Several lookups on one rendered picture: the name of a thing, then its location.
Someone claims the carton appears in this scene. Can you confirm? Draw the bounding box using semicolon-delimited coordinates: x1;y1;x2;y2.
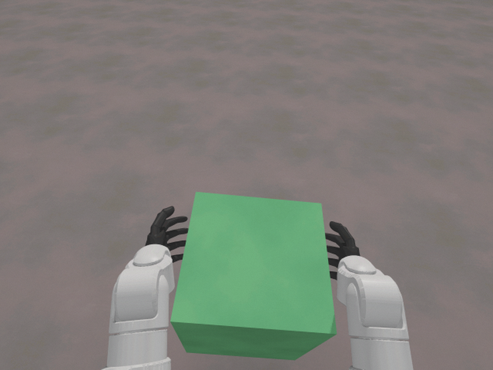
170;192;337;360

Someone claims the left robot forearm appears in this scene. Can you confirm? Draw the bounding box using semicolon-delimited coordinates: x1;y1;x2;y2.
101;244;175;370

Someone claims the right robot hand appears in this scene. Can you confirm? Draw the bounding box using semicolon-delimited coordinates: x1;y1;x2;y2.
325;221;360;280

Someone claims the left robot hand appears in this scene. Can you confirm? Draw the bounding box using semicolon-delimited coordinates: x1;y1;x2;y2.
145;206;189;263

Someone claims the right robot forearm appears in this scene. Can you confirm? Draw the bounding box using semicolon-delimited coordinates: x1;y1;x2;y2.
337;255;414;370

